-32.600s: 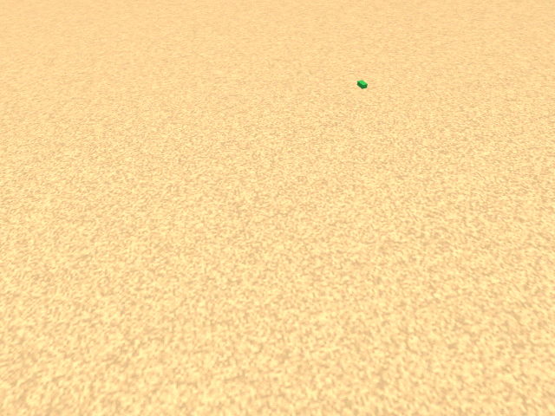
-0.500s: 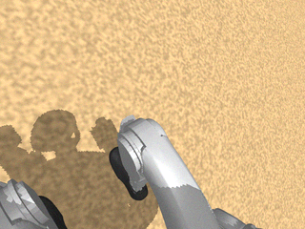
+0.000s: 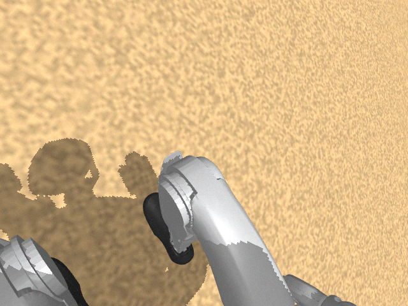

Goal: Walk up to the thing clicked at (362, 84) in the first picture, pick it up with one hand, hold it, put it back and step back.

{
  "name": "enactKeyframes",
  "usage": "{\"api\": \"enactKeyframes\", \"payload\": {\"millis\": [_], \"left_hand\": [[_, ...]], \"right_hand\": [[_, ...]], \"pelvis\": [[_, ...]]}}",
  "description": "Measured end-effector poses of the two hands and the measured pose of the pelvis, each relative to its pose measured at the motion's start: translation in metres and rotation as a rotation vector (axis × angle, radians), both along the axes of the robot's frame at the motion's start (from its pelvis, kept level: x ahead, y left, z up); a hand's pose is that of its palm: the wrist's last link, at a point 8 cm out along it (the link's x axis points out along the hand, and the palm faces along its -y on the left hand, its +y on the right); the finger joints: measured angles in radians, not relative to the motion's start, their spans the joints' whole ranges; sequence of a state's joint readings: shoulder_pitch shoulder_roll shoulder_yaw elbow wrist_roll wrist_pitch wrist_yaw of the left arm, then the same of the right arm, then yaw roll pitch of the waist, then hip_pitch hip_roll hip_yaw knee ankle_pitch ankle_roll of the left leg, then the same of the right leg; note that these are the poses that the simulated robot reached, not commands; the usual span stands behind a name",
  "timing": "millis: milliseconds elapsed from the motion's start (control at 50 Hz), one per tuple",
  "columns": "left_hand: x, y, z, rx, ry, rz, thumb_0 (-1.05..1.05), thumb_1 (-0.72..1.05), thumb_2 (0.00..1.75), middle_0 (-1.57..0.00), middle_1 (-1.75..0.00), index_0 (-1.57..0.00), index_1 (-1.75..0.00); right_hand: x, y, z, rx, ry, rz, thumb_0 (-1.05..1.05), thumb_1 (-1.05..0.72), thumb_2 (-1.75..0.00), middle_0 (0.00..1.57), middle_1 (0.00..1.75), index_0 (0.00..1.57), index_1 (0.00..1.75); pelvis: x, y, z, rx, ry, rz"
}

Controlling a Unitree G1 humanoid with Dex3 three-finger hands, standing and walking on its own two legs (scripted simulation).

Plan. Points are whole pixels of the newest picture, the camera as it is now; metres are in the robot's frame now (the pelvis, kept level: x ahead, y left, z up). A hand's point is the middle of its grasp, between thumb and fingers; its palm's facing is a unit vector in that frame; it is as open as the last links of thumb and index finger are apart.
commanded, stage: open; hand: left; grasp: from above
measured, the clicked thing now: out of the picture +0.44 +0.34 -0.31
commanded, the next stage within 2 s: withdraw in 0.40 s
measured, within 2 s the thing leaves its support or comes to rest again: neither
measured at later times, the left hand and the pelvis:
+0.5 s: hand out of the picture +0.44 +0.33 -0.28, palm faces -0.26 -0.35 -0.90, open 12.5 cm; pelvis +0.00 +0.00 +0.00, yaw +0 degrees
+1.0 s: hand out of the picture +0.45 +0.33 -0.15, palm faces -0.31 -0.22 -0.92, open 12.7 cm; pelvis +0.01 +0.00 +0.02, yaw +4 degrees
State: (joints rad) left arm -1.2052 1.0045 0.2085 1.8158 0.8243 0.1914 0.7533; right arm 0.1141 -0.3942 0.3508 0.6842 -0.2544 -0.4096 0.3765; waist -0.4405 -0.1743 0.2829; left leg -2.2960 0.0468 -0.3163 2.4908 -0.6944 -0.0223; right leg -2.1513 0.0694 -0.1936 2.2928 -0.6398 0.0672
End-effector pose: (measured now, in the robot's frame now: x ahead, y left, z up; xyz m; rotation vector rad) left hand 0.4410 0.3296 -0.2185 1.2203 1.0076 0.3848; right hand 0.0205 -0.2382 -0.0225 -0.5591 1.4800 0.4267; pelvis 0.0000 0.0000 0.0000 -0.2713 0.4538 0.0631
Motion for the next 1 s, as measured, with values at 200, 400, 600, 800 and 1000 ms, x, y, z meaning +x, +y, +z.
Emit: {"api": "enactKeyframes", "payload": {"millis": [200, 400, 600, 800, 1000], "left_hand": [[-0.001, -0.001, 0.002, -0.002, 0.0, -0.004, 0.0, -0.19, 0.77, -0.41, -0.73, -0.39, -0.75], [-0.001, 0.0, 0.002, 0.002, 0.003, 0.0, 0.0, -0.25, 0.82, -0.36, -0.77, -0.33, -0.79], [0.0, -0.001, 0.001, -0.005, -0.001, 0.001, 0.0, -0.24, 0.82, -0.34, -0.77, -0.32, -0.78], [0.021, 0.002, 0.038, 0.003, -0.102, -0.086, 0.0, -0.13, 0.71, -0.39, -0.67, -0.38, -0.67], [0.013, 0.002, 0.128, 0.037, -0.039, -0.332, 0.0, -0.24, 0.79, -0.31, -0.73, -0.3, -0.74]], "right_hand": [[0.002, 0.0, 0.001, 0.0, -0.011, 0.004, 0.0, -0.91, -0.9, 0.2, 0.3, 0.19, 0.3], [0.001, -0.001, 0.001, 0.002, -0.01, 0.0, 0.0, -0.9, -0.9, 0.2, 0.3, 0.19, 0.3], [0.002, -0.001, 0.002, 0.0, -0.008, -0.001, 0.0, -0.9, -0.9, 0.2, 0.3, 0.19, 0.3], [0.007, -0.003, -0.002, 0.013, -0.012, -0.06, 0.01, -0.91, -0.9, 0.2, 0.3, 0.19, 0.3], [0.062, -0.016, -0.035, 0.041, -0.184, -0.171, 0.0, -0.91, -0.9, 0.2, 0.3, 0.19, 0.3]], "pelvis": [[-0.001, 0.0, 0.001, -0.001, -0.003, 0.0], [-0.001, -0.001, 0.003, 0.002, 0.0, -0.001], [0.0, -0.001, 0.004, 0.001, 0.005, -0.003], [0.005, -0.004, 0.009, 0.017, 0.051, 0.0], [0.01, -0.004, 0.017, 0.063, 0.116, 0.027]]}}
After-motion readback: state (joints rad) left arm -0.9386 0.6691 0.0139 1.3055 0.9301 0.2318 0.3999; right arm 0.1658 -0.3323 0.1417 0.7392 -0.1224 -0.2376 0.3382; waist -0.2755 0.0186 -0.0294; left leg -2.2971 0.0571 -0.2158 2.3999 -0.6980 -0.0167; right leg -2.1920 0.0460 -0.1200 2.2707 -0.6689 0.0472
